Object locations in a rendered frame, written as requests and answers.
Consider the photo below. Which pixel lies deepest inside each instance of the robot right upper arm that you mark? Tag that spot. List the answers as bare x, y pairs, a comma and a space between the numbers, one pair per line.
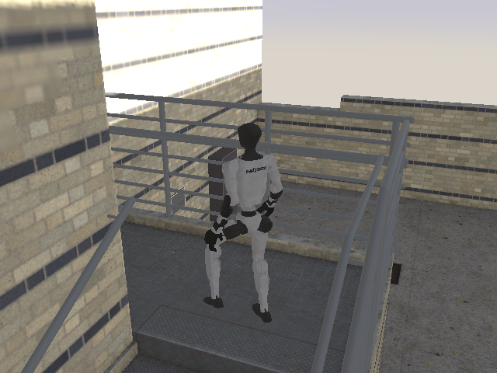
274, 175

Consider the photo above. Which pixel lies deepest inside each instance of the right robot hand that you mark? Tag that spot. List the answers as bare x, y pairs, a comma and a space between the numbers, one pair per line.
265, 207

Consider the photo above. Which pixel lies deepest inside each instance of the robot right forearm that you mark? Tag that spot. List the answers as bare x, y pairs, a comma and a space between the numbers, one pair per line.
273, 198

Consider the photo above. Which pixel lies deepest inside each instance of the robot left thigh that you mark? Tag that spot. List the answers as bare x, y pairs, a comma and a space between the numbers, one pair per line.
230, 231

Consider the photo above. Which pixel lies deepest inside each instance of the left robot hand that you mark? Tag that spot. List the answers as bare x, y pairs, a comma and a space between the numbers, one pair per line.
211, 238

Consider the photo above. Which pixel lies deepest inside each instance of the robot left upper arm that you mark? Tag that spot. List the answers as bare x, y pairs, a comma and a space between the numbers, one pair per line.
229, 170

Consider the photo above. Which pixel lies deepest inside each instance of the robot left forearm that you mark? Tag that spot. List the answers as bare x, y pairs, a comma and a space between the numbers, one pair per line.
222, 218

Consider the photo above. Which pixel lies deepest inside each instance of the robot right shin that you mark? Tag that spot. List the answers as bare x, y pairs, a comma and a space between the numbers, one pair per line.
262, 287

